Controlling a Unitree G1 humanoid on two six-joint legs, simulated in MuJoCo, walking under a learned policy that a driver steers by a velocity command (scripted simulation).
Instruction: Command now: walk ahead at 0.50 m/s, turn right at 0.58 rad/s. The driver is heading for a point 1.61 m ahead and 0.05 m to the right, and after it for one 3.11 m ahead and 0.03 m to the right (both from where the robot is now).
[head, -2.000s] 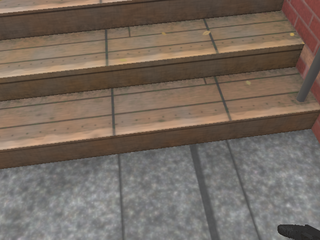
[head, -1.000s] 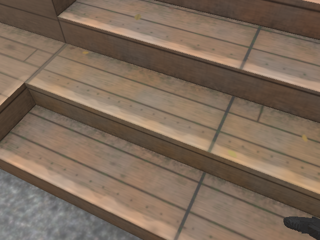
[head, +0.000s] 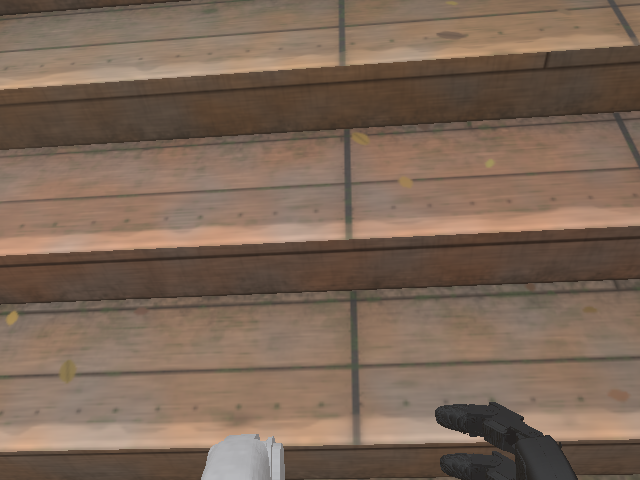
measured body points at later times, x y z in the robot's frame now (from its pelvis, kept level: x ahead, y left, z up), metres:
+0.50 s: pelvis +0.28 +0.01 +0.14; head +0.29 +0.02 +0.59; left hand +0.56 +0.09 +0.07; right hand +0.16 -0.17 +0.00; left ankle +0.26 +0.12 -0.59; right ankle +0.33 -0.17 -0.32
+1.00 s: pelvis +0.58 -0.14 +0.29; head +0.55 -0.15 +0.74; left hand +0.58 +0.12 +0.15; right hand +0.76 -0.38 +0.21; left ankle +0.63 -0.01 -0.17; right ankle +0.55 -0.26 -0.44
